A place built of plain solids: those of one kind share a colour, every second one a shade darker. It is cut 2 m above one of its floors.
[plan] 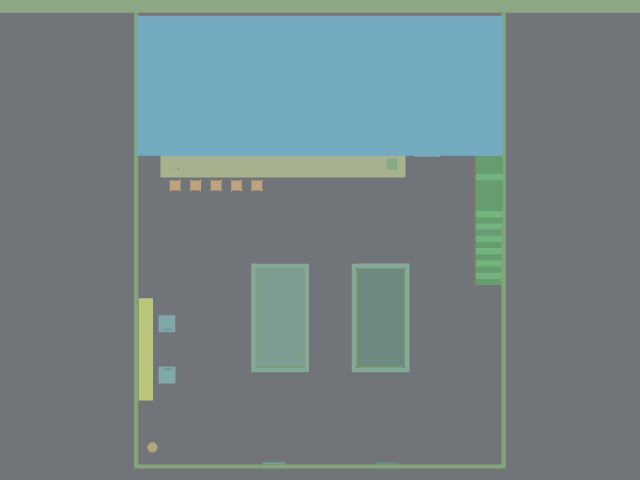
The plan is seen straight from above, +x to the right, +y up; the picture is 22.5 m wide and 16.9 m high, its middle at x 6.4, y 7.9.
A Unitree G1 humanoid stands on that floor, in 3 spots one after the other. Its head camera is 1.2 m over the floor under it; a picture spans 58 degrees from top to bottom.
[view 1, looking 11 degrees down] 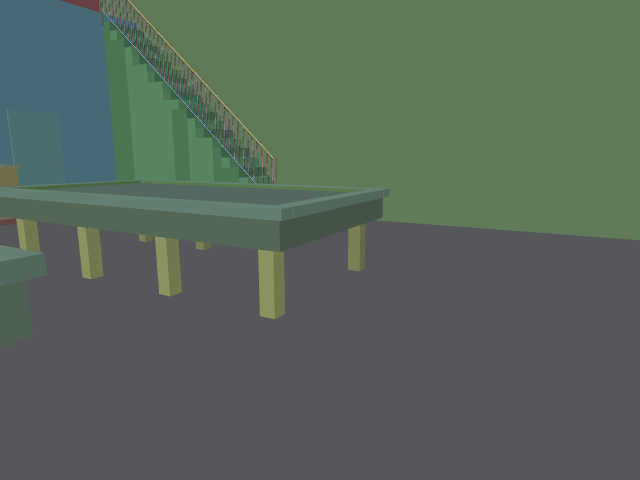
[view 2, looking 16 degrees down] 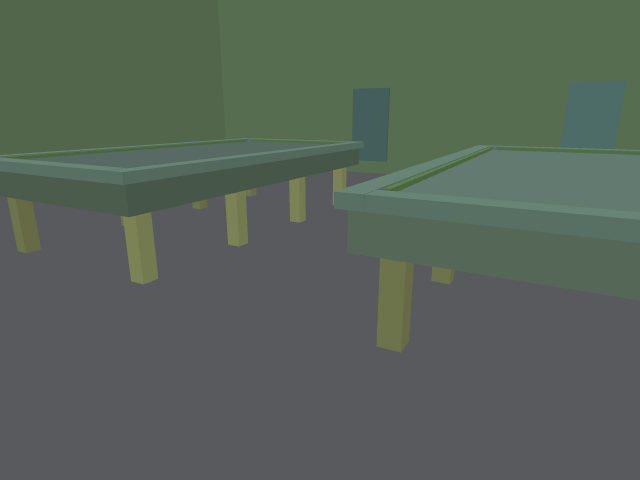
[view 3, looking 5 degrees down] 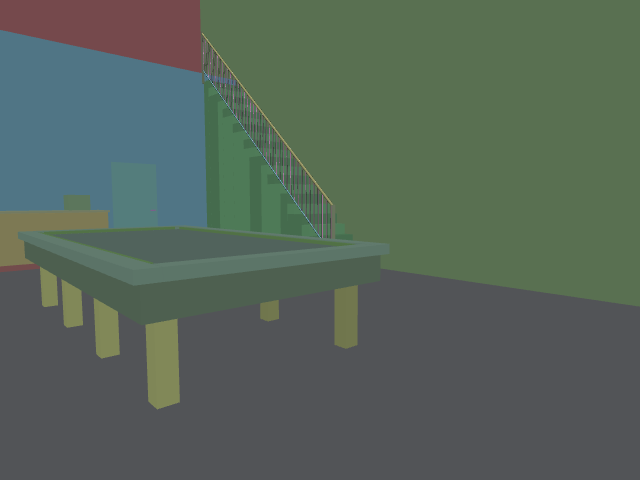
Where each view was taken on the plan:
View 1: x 5.17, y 1.65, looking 29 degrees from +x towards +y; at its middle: ground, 6.29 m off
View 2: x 5.09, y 8.86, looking -61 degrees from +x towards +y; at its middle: ground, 4.35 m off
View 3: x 6.77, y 1.00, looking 48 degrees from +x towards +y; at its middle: table_rail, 3.95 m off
